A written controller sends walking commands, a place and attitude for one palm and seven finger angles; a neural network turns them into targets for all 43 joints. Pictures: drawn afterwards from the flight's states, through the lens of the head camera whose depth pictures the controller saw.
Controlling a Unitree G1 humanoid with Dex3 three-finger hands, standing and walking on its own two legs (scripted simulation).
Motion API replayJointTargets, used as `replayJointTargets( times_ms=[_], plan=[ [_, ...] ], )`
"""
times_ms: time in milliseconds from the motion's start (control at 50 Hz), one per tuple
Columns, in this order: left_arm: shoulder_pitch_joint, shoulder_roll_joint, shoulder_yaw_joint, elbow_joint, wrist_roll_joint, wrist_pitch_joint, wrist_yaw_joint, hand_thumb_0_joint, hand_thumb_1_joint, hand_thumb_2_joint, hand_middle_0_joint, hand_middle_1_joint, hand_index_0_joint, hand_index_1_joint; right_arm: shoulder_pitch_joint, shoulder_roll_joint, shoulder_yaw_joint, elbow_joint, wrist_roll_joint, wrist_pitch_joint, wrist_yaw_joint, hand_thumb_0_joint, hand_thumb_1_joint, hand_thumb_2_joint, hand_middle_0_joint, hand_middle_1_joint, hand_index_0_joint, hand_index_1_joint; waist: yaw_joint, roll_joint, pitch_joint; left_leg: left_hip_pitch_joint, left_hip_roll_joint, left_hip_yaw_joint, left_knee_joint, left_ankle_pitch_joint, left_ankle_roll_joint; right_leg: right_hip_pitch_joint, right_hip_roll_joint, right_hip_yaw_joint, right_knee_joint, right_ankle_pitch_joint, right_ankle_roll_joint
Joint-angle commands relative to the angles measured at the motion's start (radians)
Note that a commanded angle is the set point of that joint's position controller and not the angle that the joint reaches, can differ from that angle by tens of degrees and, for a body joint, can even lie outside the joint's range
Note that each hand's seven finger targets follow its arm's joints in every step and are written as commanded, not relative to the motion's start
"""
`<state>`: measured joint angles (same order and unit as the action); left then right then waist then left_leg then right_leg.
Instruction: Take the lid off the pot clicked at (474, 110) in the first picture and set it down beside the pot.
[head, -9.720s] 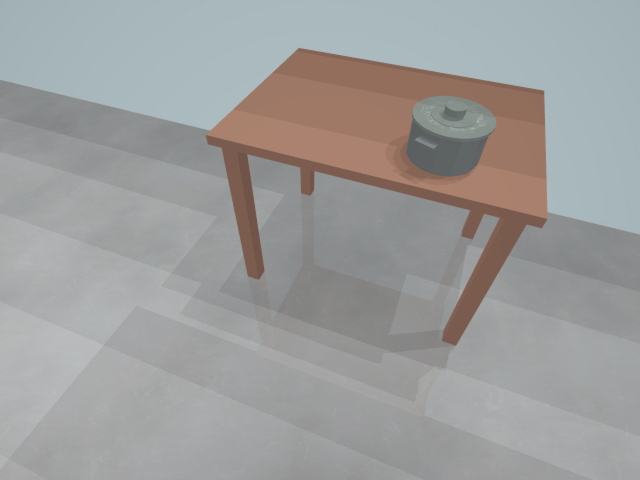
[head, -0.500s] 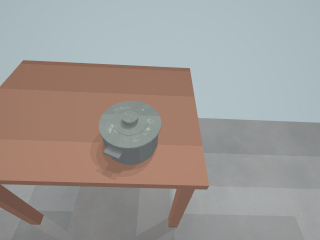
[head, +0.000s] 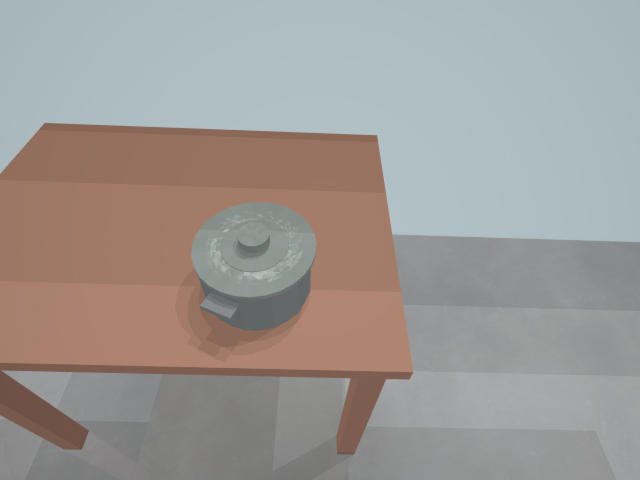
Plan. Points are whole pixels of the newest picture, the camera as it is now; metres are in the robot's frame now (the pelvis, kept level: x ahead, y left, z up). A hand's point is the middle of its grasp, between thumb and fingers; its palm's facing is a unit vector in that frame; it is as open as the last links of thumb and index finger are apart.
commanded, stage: look again from close up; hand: left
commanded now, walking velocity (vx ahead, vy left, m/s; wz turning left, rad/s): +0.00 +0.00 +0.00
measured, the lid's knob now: (253, 237) +0.45 +0.14 +0.02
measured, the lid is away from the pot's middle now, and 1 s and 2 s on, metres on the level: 0.00 0.00 0.00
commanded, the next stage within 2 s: lift the closed hand beside the body in 0.02 s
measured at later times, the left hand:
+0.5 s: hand out of the picture +0.11 +0.17 -0.08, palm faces +0.20 -0.96 -0.22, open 4.7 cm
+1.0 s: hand out of the picture +0.12 +0.21 -0.05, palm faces +0.23 -0.90 -0.36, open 3.1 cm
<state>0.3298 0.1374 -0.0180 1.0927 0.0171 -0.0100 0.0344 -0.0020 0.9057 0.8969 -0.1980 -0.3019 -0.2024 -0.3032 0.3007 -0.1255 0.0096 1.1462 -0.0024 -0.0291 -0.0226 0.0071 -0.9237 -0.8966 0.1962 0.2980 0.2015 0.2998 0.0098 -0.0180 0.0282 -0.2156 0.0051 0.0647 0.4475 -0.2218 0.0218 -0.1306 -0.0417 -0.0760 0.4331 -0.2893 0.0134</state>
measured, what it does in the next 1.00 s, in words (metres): stands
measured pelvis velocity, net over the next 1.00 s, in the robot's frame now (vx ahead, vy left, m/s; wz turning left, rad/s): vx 0.01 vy -0.02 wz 0.01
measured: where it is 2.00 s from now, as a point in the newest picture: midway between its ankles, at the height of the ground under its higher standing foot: outside the picture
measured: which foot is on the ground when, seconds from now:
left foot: down 0.00-1.00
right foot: down 0.00-1.00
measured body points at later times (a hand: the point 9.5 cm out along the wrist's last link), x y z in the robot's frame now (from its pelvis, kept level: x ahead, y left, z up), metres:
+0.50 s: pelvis -0.01 -0.02 +0.00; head -0.03 -0.02 +0.45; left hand +0.09 +0.22 -0.06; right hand +0.19 -0.25 -0.06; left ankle +0.01 +0.10 -0.74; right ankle -0.04 -0.12 -0.74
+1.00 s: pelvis +0.01 -0.02 +0.00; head +0.02 -0.04 +0.45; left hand +0.11 +0.25 -0.03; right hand +0.16 -0.25 -0.11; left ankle +0.01 +0.10 -0.74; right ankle -0.04 -0.12 -0.74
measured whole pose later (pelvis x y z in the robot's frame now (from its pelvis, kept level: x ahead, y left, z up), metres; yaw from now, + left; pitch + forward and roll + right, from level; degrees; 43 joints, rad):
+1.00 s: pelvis +0.01 -0.02 +0.00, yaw +1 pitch -1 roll +1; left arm 0.56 0.22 0.11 0.14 -0.01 -0.01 0.08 0.01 0.90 0.90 -1.28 -1.49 -1.28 -1.49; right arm 0.24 -0.21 0.02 0.66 0.01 -0.09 -0.08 0.01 -0.90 -0.90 0.20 0.30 0.21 0.30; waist 0.04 0.03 0.02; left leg -0.21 0.02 0.04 0.46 -0.24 -0.01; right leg -0.13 -0.02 -0.09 0.47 -0.33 -0.02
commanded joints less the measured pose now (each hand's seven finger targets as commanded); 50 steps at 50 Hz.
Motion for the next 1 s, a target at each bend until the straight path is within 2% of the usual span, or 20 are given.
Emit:
replayJointTargets(
  times_ms=[0,80,100,120,140,160,180,200,240,260,300,340,360,440,500,620,640,700,780,980],
  plan=[
    [0.094,0.082,0.018,-0.018,-0.005,-0.014,0.009,0.000,0.900,0.900,-0.200,-0.300,-0.200,-0.300,0.065,-0.086,-0.017,-0.028,0.002,-0.010,-0.003,0.000,-0.900,-0.900,0.200,0.300,0.200,0.300,-0.002,0.019,0.036,0.027,0.101,-0.112,-0.081,0.123,0.026,-0.076,-0.083,0.069,-0.082,0.143,-0.044],
    [0.096,0.082,0.017,-0.017,-0.004,-0.014,0.008,0.000,0.900,0.900,-0.200,-0.300,-0.200,-0.300,0.067,-0.085,-0.017,-0.026,0.003,-0.010,-0.003,0.000,-0.900,-0.900,0.200,0.300,0.200,0.300,-0.002,0.023,0.052,0.010,0.099,-0.111,-0.081,0.119,0.026,-0.074,-0.084,0.068,-0.087,0.143,-0.045],
    [0.104,0.109,0.018,0.006,0.014,-0.035,0.042,0.000,0.900,0.900,-0.200,-0.300,-0.200,-0.300,-0.032,-0.127,-0.014,-0.105,-0.001,-0.011,0.003,0.000,-0.900,-0.900,0.200,0.300,0.200,0.300,0.014,0.008,0.102,-0.072,0.095,-0.093,0.104,0.220,-0.011,-0.109,-0.107,0.125,-0.090,0.391,-0.039],
    [-0.543,0.201,-0.063,-1.272,-0.120,-0.187,0.037,0.000,0.900,0.900,-0.244,-0.348,-0.244,-0.348,-0.043,-0.255,-0.032,-0.443,0.077,-0.179,0.005,0.000,-0.900,-0.900,0.200,0.300,0.200,0.300,-0.017,0.197,-0.359,0.193,0.010,-0.117,-0.042,0.185,-0.026,-0.009,-0.034,0.053,-0.009,0.289,-0.048],
    [-0.178,0.195,-0.025,-1.067,-0.049,-0.108,0.093,0.000,0.900,0.900,-0.288,-0.396,-0.288,-0.396,-0.112,-0.201,-0.001,-0.392,0.084,-0.245,-0.040,0.000,-0.900,-0.900,0.200,0.300,0.200,0.300,0.003,0.317,-0.331,0.220,0.037,-0.087,-0.058,0.181,-0.020,-0.062,0.001,0.036,0.023,0.170,-0.068],
    [-0.159,0.195,-0.030,-1.043,-0.062,-0.051,0.129,0.000,0.900,0.900,-0.332,-0.444,-0.332,-0.444,-0.130,-0.218,-0.011,-0.347,0.086,-0.263,-0.046,0.000,-0.900,-0.900,0.200,0.300,0.200,0.300,0.000,0.270,-0.272,0.135,0.035,-0.107,-0.048,0.082,-0.041,-0.082,-0.003,0.011,0.004,0.134,-0.050],
    [0.038,0.075,-0.060,-0.952,-0.063,0.011,0.134,0.000,0.900,0.900,-0.376,-0.492,-0.376,-0.492,-0.117,-0.207,-0.014,-0.349,0.094,-0.262,-0.047,0.000,-0.900,-0.900,0.200,0.300,0.200,0.300,-0.011,0.177,-0.204,0.119,0.032,-0.111,-0.084,0.080,-0.027,-0.072,0.004,-0.012,-0.017,0.130,-0.050],
    [0.020,-0.008,-0.135,-0.965,-0.065,0.027,0.121,0.000,0.900,0.900,-0.420,-0.540,-0.420,-0.540,-0.121,-0.191,0.001,-0.387,0.084,-0.272,-0.041,0.000,-0.900,-0.900,0.200,0.300,0.200,0.300,-0.019,0.083,-0.093,0.097,0.022,-0.117,-0.093,0.080,-0.013,-0.077,0.016,-0.029,-0.025,0.117,-0.043],
    [0.151,-0.094,-0.183,-0.709,-0.021,0.037,0.094,0.000,0.900,0.900,-0.508,-0.636,-0.508,-0.636,-0.137,-0.219,-0.015,-0.402,0.048,-0.268,-0.022,0.000,-0.900,-0.900,0.200,0.300,0.200,0.300,-0.028,-0.080,0.067,0.042,0.011,-0.116,-0.069,0.080,0.009,-0.177,0.030,-0.047,-0.042,0.096,-0.029],
    [0.245,-0.098,-0.160,-0.613,-0.010,0.041,0.082,0.000,0.900,0.900,-0.552,-0.684,-0.552,-0.684,-0.139,-0.225,-0.036,-0.438,0.047,-0.248,-0.006,0.000,-0.900,-0.900,0.200,0.300,0.200,0.300,-0.004,-0.138,0.073,-0.003,0.014,-0.120,-0.068,0.091,0.009,-0.179,0.031,-0.053,-0.035,0.086,-0.034],
    [0.374,-0.002,-0.024,-0.589,-0.007,0.034,0.059,0.000,0.900,0.900,-0.640,-0.780,-0.640,-0.780,-0.171,-0.227,-0.068,-0.482,0.036,-0.202,0.009,0.000,-0.900,-0.900,0.200,0.300,0.200,0.300,0.045,-0.221,0.080,-0.053,0.012,-0.091,-0.062,0.089,-0.002,-0.159,0.026,-0.045,-0.032,0.074,-0.031],
    [0.414,0.149,0.128,-0.759,-0.018,-0.010,0.046,0.000,0.900,0.900,-0.728,-0.876,-0.728,-0.876,-0.208,-0.225,-0.074,-0.559,0.032,-0.179,0.011,0.000,-0.900,-0.900,0.200,0.300,0.200,0.300,0.077,-0.206,0.023,-0.051,0.001,-0.060,-0.061,0.086,-0.010,-0.110,0.017,-0.022,-0.037,0.059,-0.031],
    [0.400,0.233,0.214,-0.809,-0.026,-0.026,0.053,0.000,0.900,0.900,-0.772,-0.924,-0.772,-0.924,-0.216,-0.222,-0.074,-0.580,0.036,-0.169,0.006,0.000,-0.900,-0.900,0.200,0.300,0.200,0.300,0.086,-0.131,-0.003,-0.036,-0.002,-0.050,-0.059,0.090,-0.014,-0.084,0.008,-0.016,-0.039,0.070,-0.034],
    [0.139,0.190,0.156,-1.025,-0.042,-0.069,0.059,0.000,0.900,0.900,-0.948,-1.116,-0.948,-1.116,-0.214,-0.199,-0.051,-0.668,0.034,-0.151,-0.020,0.000,-0.900,-0.900,0.200,0.300,0.200,0.300,0.023,0.071,-0.012,0.036,-0.015,-0.017,-0.040,0.066,-0.006,-0.113,0.004,0.025,-0.060,0.098,-0.028],
    [0.051,0.158,0.114,-1.022,-0.041,-0.072,0.058,0.000,0.900,0.900,-1.080,-1.260,-1.080,-1.260,-0.199,-0.197,-0.043,-0.686,0.033,-0.131,-0.035,0.000,-0.900,-0.900,0.200,0.300,0.200,0.300,-0.011,0.117,0.020,0.046,-0.021,-0.018,-0.027,0.019,-0.003,-0.159,0.011,0.024,-0.088,0.065,-0.028],
    [0.120,0.177,0.139,-1.042,-0.050,-0.069,0.055,0.000,0.900,0.900,-1.300,-1.500,-1.300,-1.500,-0.186,-0.202,-0.037,-0.706,0.019,-0.122,-0.059,0.000,-0.900,-0.900,0.200,0.300,0.200,0.300,0.007,0.043,-0.095,0.090,-0.023,-0.024,-0.015,0.087,0.008,-0.095,0.017,0.017,-0.069,0.157,-0.025],
    [0.141,0.171,0.140,-1.012,-0.048,-0.064,0.053,0.000,0.900,0.900,-1.300,-1.500,-1.300,-1.500,-0.188,-0.202,-0.035,-0.704,0.017,-0.118,-0.061,0.000,-0.900,-0.900,0.200,0.300,0.200,0.300,0.007,-0.006,-0.088,0.076,-0.023,-0.029,-0.010,0.101,0.011,-0.096,0.018,0.012,-0.060,0.181,-0.021],
    [0.133,0.187,0.156,-0.983,-0.038,-0.062,0.051,0.000,0.900,0.900,-1.300,-1.500,-1.300,-1.500,-0.195,-0.209,-0.036,-0.700,0.017,-0.107,-0.063,0.000,-0.900,-0.900,0.200,0.300,0.200,0.300,0.008,-0.025,-0.070,0.057,-0.022,-0.032,-0.005,0.121,0.011,-0.103,0.016,0.006,-0.048,0.211,-0.019],
    [0.150,0.228,0.194,-1.041,-0.036,-0.065,0.053,0.000,0.900,0.900,-1.300,-1.500,-1.300,-1.500,-0.206,-0.204,-0.033,-0.698,0.014,-0.109,-0.066,0.000,-0.900,-0.900,0.200,0.300,0.200,0.300,0.031,0.044,-0.109,0.080,-0.020,-0.030,-0.008,0.162,0.011,-0.070,0.011,0.008,-0.042,0.240,-0.023],
    [0.304,0.222,0.200,-1.194,-0.035,-0.064,0.060,0.000,0.900,0.900,-1.300,-1.500,-1.300,-1.500,-0.226,-0.190,-0.041,-0.679,0.017,-0.133,-0.064,0.000,-0.900,-0.900,0.200,0.300,0.200,0.300,0.044,0.025,-0.083,0.110,-0.003,-0.035,-0.029,0.230,0.015,-0.051,0.008,-0.002,-0.053,0.271,-0.021]
  ],
)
